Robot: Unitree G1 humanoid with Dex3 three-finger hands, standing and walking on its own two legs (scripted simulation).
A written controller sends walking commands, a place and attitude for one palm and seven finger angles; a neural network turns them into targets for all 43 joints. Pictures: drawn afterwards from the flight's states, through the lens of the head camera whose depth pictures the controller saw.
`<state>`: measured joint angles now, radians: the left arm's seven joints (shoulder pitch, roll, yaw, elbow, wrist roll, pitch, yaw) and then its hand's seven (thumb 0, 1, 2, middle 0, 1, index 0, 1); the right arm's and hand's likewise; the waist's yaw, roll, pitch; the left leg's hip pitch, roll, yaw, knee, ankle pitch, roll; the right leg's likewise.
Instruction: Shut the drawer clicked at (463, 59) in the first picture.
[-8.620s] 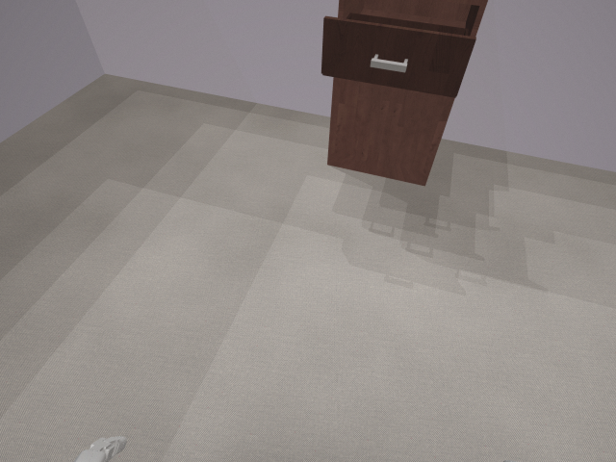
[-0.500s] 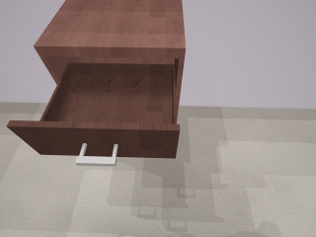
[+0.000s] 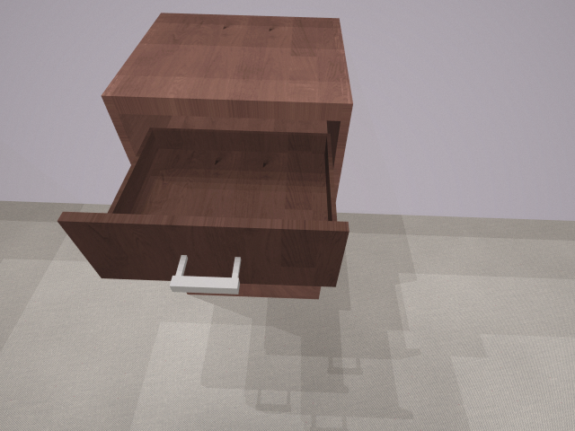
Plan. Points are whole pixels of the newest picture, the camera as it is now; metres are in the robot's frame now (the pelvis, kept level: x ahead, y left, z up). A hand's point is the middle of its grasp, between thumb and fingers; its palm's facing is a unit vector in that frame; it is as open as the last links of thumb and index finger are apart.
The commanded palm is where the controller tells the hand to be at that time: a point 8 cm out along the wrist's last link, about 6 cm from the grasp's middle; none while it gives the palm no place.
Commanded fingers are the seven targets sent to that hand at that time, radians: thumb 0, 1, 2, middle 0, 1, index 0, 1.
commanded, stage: come to a stop and stand still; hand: left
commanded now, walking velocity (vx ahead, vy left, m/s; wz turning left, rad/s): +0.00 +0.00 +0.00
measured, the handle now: (207, 273) +0.37 +0.16 -0.05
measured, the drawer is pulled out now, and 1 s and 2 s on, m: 0.29 0.29 0.29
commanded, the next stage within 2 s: look again from close up in 0.66 s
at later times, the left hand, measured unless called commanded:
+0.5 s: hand out of the picture +0.01 +0.14 -0.17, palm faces +0.02 -0.99 -0.16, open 7.3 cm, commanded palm none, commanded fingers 0.00 0.90 0.90 -0.20 -0.30 -0.20 -0.30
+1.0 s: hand out of the picture +0.00 +0.13 -0.17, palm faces +0.02 -0.98 -0.17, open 7.3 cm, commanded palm none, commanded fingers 0.00 0.90 0.90 -0.20 -0.30 -0.20 -0.30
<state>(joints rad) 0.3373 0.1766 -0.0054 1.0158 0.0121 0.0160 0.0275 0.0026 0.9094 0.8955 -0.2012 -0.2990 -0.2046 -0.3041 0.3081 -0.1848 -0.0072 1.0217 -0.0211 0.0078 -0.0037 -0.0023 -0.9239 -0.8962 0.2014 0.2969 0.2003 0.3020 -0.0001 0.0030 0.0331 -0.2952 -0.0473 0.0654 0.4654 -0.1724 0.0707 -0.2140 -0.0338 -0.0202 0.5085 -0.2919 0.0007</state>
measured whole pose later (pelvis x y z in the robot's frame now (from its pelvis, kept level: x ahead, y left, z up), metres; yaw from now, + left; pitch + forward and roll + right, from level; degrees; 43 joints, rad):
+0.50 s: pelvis +0.02 -0.01 +0.00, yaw -1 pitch -1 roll +0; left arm 0.32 0.12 -0.03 1.10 0.01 -0.01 0.04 0.00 0.91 0.90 -0.20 -0.30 -0.20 -0.30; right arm 0.29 -0.15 0.01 1.12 -0.01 -0.03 -0.02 0.01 -0.93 -0.90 0.20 0.30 0.20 0.30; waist 0.00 0.00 0.03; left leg -0.22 -0.04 0.07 0.43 -0.19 0.05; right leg -0.13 -0.02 -0.02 0.46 -0.30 0.00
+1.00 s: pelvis +0.03 -0.03 +0.01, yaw +0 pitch -1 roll +1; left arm 0.34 0.12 -0.02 1.11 0.00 -0.02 0.04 0.00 0.91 0.90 -0.20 -0.30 -0.20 -0.30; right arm 0.29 -0.13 0.01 1.14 -0.01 -0.02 -0.02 0.01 -0.92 -0.90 0.20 0.30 0.20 0.30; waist 0.00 0.00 0.05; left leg -0.20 -0.02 0.05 0.41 -0.18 0.02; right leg -0.11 0.00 -0.03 0.43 -0.30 -0.02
